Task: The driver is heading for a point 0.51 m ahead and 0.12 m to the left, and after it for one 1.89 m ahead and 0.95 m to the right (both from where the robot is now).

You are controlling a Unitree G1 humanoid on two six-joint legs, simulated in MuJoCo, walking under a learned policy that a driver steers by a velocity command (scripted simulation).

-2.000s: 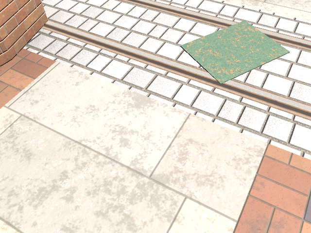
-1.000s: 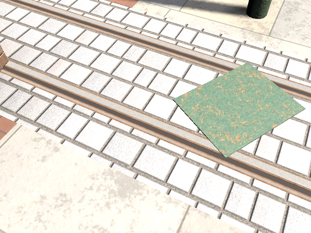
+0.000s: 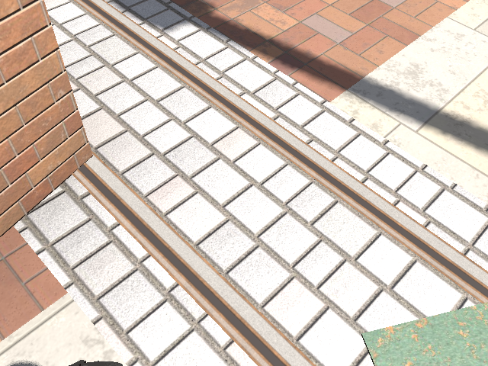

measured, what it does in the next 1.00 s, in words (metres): walks ahead, turning left: right foot, then left foot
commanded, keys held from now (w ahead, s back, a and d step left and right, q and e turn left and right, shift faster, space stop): w+q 0.58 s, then e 0.42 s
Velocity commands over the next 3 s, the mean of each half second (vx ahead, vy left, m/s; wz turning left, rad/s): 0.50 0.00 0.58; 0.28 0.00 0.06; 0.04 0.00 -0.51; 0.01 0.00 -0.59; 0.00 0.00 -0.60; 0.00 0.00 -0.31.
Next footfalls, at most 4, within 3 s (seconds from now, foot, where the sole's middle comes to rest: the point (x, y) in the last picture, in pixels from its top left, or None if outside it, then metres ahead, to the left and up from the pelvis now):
0.14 right None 0.27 -0.13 -0.78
0.68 left None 0.47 0.17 -0.78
1.22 right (238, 335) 0.54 -0.03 -0.78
1.66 left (162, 345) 0.53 0.17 -0.78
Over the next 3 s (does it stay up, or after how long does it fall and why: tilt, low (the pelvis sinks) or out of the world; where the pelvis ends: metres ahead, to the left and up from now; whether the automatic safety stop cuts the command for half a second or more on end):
stays up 0.45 0.08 -0.01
